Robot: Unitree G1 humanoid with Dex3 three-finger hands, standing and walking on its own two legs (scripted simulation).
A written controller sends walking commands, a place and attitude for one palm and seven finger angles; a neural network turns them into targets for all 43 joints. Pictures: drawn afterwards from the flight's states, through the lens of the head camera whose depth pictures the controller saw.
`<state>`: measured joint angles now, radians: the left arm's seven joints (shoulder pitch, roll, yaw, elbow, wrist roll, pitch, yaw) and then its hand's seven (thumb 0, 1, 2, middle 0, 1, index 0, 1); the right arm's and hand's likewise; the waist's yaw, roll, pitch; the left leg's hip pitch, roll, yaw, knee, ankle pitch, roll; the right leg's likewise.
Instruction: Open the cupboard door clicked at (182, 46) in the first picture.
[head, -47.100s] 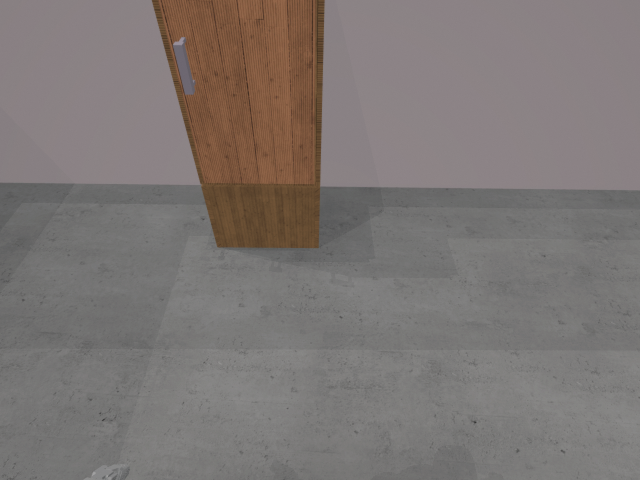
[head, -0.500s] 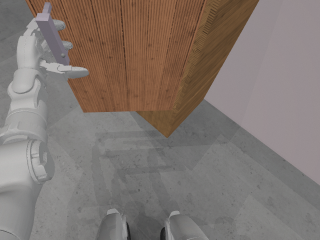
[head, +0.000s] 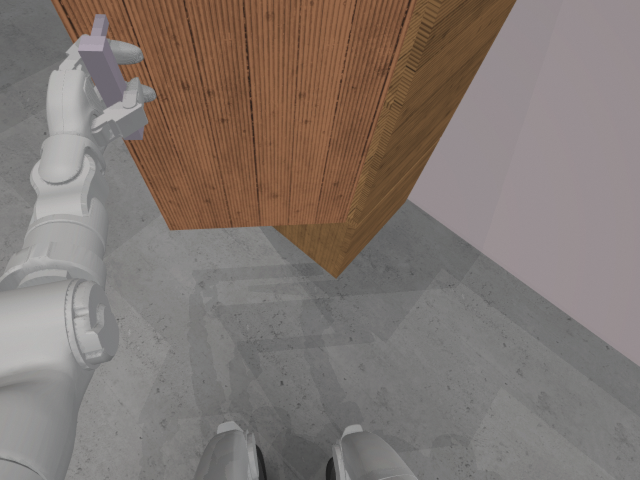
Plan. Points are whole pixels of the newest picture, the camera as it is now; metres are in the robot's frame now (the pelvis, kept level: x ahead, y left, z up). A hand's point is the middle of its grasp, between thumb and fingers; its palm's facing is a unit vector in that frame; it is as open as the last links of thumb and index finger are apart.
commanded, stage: pull the door open along its arc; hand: left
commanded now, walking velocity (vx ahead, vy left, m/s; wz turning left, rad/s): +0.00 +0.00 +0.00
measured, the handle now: (118, 81) +0.59 +0.18 +0.10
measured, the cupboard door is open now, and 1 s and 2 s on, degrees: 46 79 88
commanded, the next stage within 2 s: open thumb and fingers to let go in 1.18 s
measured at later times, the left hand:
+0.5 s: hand (140, 141) +0.49 +0.15 +0.10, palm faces -0.02 -1.00 +0.00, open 5.7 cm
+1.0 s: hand (216, 247) +0.36 +0.07 +0.10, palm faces +0.38 -0.92 +0.01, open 5.9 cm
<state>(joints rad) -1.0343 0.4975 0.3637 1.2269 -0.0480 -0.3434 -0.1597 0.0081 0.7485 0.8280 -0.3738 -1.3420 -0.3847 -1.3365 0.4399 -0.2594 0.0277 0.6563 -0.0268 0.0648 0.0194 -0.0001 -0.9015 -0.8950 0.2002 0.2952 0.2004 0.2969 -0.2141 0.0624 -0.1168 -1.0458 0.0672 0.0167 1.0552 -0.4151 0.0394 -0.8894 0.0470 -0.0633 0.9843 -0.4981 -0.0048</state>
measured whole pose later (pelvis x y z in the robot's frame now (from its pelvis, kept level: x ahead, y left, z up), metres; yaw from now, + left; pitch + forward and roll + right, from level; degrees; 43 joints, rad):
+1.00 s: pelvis +0.01 -0.04 +0.03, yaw +3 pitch +10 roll +0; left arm -0.14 -0.06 -0.02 0.36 0.01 -0.26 0.45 0.00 0.68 0.73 -0.37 -1.34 -0.38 -1.34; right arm 0.22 -0.19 0.01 0.55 -0.04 0.09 0.04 0.00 -0.90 -0.90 0.20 0.29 0.20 0.30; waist -0.03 0.04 -0.15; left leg -0.68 0.04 0.03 0.89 -0.38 -0.01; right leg -0.57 0.03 -0.05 0.90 -0.51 -0.05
